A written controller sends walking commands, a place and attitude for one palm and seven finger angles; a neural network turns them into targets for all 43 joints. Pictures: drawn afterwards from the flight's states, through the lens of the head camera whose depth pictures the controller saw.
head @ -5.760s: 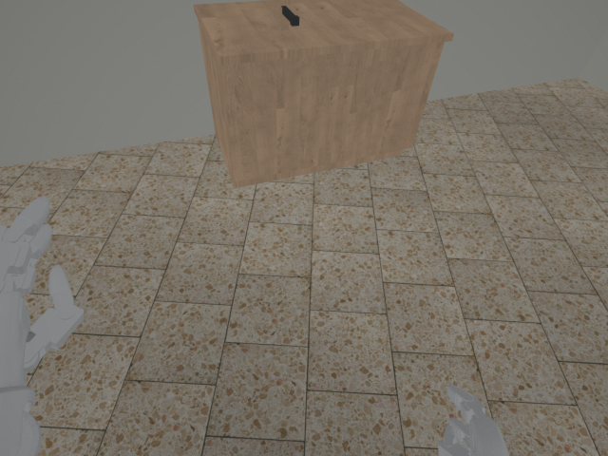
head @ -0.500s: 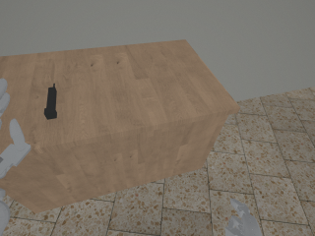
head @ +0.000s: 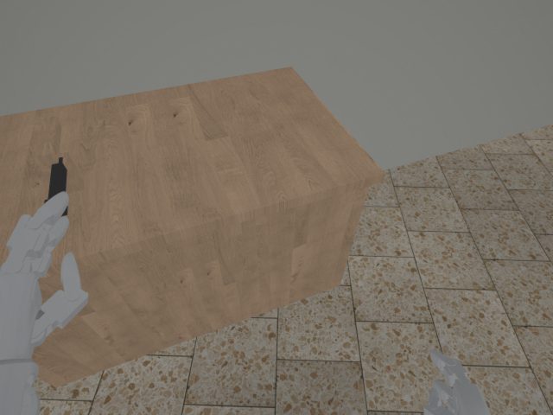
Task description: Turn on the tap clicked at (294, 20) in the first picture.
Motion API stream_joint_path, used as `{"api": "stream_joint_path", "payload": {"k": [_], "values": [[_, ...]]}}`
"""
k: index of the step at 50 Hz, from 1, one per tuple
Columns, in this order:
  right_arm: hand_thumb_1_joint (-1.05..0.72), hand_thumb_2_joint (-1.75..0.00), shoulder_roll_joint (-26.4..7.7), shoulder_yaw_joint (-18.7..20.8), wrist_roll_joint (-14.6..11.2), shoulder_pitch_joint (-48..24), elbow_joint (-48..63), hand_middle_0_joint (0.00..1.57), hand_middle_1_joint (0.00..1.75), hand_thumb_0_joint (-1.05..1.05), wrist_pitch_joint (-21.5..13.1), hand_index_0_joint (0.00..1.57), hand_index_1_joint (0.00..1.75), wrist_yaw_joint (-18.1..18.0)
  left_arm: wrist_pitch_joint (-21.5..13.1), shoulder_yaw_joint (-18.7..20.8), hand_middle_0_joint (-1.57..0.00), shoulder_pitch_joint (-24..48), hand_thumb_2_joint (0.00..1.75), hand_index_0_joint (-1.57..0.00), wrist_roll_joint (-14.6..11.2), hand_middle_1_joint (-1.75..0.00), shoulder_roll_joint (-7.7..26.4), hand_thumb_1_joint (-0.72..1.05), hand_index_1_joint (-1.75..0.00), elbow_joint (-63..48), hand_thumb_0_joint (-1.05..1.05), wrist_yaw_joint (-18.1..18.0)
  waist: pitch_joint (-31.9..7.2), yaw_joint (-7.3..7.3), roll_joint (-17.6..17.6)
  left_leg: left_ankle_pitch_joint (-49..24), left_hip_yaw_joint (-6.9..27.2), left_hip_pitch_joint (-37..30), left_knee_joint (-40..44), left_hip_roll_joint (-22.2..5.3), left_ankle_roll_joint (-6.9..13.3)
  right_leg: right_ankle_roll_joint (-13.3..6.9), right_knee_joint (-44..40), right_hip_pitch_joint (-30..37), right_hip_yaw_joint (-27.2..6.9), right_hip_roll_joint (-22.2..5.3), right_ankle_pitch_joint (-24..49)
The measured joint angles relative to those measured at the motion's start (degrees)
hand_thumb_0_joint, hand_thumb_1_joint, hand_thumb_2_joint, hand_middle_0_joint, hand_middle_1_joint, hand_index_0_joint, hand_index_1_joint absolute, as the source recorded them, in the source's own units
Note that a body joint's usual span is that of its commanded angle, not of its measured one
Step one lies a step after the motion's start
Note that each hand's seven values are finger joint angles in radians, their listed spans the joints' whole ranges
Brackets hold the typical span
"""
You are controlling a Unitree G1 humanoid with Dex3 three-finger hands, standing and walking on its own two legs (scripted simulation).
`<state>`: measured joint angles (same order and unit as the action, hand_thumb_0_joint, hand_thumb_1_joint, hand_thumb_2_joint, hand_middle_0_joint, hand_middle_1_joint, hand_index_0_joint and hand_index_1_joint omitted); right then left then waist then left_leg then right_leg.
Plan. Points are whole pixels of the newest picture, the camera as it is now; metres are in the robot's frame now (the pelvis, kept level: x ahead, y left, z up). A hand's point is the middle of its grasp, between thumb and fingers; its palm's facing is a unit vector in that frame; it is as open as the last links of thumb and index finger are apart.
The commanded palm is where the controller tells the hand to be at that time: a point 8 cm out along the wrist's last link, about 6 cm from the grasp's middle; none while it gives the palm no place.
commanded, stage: come to a stop and stand still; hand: left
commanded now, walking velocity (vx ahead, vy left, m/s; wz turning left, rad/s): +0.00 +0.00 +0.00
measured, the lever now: (56, 207) +0.45 +0.45 +0.00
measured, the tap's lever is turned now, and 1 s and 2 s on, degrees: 0 0 0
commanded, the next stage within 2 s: look again from close up in 0.80 s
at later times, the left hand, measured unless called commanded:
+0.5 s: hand (35, 268) +0.23 +0.29 +0.15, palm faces +0.41 -0.84 -0.36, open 7.5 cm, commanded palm +0.17 +0.31 +0.18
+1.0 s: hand (22, 256) +0.24 +0.31 +0.16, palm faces +0.42 -0.84 -0.33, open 7.5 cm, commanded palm +0.18 +0.34 +0.18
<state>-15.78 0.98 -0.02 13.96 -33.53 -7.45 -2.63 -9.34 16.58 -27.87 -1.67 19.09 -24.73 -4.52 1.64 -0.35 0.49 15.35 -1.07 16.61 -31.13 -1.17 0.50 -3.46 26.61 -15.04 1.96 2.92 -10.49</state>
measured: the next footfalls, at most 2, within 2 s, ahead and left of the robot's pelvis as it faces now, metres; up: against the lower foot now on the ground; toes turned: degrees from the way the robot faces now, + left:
right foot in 1.88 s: +0.19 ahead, -0.03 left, +0.00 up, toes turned +5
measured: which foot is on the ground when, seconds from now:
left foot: down 0.00-1.00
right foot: down 0.00-1.00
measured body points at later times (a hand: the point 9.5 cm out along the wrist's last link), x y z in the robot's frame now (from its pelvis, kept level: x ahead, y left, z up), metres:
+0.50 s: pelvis +0.02 +0.03 +0.01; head +0.04 +0.05 +0.46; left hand +0.21 +0.33 +0.17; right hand +0.20 -0.17 -0.07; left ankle +0.04 +0.12 -0.74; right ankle +0.04 -0.08 -0.74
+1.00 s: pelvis +0.03 +0.05 +0.01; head +0.06 +0.07 +0.45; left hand +0.22 +0.35 +0.18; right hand +0.23 -0.16 -0.06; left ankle +0.04 +0.12 -0.74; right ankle +0.04 -0.08 -0.74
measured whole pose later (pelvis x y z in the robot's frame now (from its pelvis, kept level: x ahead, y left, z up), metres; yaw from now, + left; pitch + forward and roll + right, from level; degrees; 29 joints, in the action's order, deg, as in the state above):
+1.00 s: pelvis +0.03 +0.05 +0.01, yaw +2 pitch +0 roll -1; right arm -11.6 -2.3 1.0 10.8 -32.1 -5.2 -3.2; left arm -10.1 18.6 -23.1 -2.7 20.4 -26.7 -7.0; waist 2.5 -2.2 -1.8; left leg 11.9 0.2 12.1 -23.9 3.3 3.6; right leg 0.6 20.5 -10.6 2.3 -0.3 -10.2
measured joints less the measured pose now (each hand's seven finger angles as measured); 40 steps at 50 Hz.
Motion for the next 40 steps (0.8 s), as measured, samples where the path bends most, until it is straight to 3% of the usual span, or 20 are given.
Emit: {"api": "stream_joint_path", "payload": {"k": [7, 10, 15, 22, 28, 40], "values": [[-0.91, -0.9, 2.0, -1.2, 0.7, 1.8, -0.6, 0.19, 0.3, 0.01, -0.9, 0.19, 0.3, -1.1, -1.2, 3.7, -0.21, 5.8, 0.89, -0.21, -0.2, -0.3, 3.0, 0.88, -0.31, 1.3, 0.02, -2.5, 0.6, -1.17, -4.1, -4.9, 1.1, -3.6, 5.4, 0.7, -0.5, 1.0, -2.7, 2.3, 0.4, 0.3, 0.9], [-0.91, -0.9, 2.7, -2.0, 0.9, 1.6, 0.1, 0.19, 0.3, 0.01, -2.0, 0.19, 0.3, -0.5, -2.6, 4.4, -0.21, 8.4, 0.9, -0.21, 0.1, -0.3, 2.4, 0.88, -0.31, 0.2, 0.02, -3.1, 0.8, -1.29, -3.8, -5.4, 1.4, -3.8, 6.4, 1.0, -0.2, 1.1, -4.5, 3.0, 0.6, 0.1, 2.1], [-0.91, -0.9, 4.0, -3.2, 1.2, 0.6, 0.3, 0.2, 0.3, 0.01, -2.3, 0.2, 0.3, 0.6, -4.2, 2.3, -0.2, 6.9, 0.9, -0.2, 0.3, -0.3, 1.3, 0.89, -0.31, -0.1, 0.01, -2.4, -0.8, -1.01, -1.9, -5.4, 1.3, -3.5, 7.1, 1.3, 0.4, 1.3, -7.1, 3.7, 0.4, -0.1, 3.2], [-0.9, -0.9, 5.9, -4.6, 1.4, -0.6, 0.4, 0.2, 0.3, 0.01, -0.6, 0.2, 0.3, 0.5, -1.9, 1.6, -0.21, 4.6, 0.9, -0.21, -0.1, -0.3, 1.9, 0.88, -0.31, 3.1, 0.01, -1.3, -0.6, -1.44, -1.8, -5.6, 1.2, -4.1, 9.0, 2.3, 1.3, 2.2, -8.8, 4.3, 0.2, -1.1, 3.3], [-0.9, -0.9, 5.4, -4.7, 1.7, -1.8, 0.5, 0.2, 0.3, 0.01, -0.5, 0.2, 0.3, 0.5, -1.1, 2.4, -0.21, 6.4, 0.9, -0.21, -0.5, -0.3, 1.7, 0.89, -0.31, -0.3, 0.02, -1.8, 1.3, -2.29, -2.6, -5.0, 1.4, -4.6, 8.9, 3.3, 2.1, 2.9, -7.7, 4.5, 0.4, -2.1, 2.0], [-0.9, -0.9, 4.3, -3.3, 1.0, -4.1, 1.9, 0.2, 0.3, 0.01, 1.7, 0.2, 0.3, -0.1, -1.3, 2.8, -0.21, 4.2, 0.9, -0.2, -1.2, -0.3, 2.4, 0.89, -0.31, -0.4, 0.01, -1.8, -0.1, -1.25, -1.9, -3.5, 0.8, -4.6, 7.9, 4.1, 2.9, 3.9, -6.7, 4.4, -0.1, -2.9, 0.6]]}}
